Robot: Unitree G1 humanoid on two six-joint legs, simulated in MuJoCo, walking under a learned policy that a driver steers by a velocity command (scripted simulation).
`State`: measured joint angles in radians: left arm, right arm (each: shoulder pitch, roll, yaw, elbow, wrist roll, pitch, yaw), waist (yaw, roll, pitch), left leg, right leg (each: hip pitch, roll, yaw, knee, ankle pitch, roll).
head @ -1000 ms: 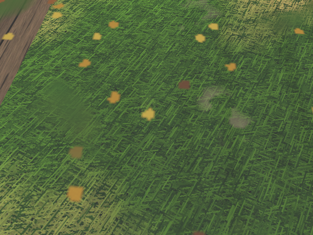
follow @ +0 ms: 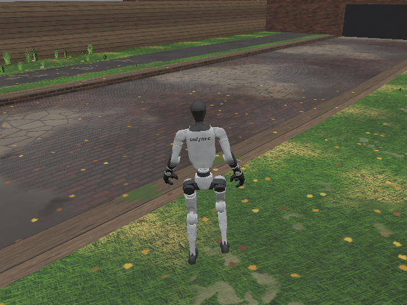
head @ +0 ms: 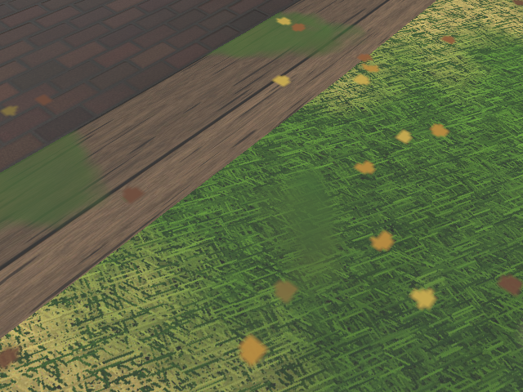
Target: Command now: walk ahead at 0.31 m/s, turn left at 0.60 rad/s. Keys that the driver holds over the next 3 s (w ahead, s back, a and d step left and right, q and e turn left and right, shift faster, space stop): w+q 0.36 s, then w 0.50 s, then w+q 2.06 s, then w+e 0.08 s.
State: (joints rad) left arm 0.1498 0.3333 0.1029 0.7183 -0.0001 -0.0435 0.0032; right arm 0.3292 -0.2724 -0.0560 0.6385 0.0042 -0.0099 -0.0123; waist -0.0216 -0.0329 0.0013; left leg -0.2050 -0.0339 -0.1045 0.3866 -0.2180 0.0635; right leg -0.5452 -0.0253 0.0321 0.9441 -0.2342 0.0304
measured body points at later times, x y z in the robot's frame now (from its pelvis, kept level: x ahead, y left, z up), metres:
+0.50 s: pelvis +0.19 -0.03 -0.01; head +0.21 -0.03 +0.44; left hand +0.17 +0.26 -0.11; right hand +0.40 -0.25 -0.11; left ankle +0.19 +0.14 -0.67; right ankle +0.17 -0.14 -0.75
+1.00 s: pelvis +0.43 +0.12 +0.00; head +0.45 +0.14 +0.45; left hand +0.49 +0.43 -0.11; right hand +0.59 -0.12 -0.11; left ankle +0.40 +0.19 -0.75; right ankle +0.58 -0.02 -0.68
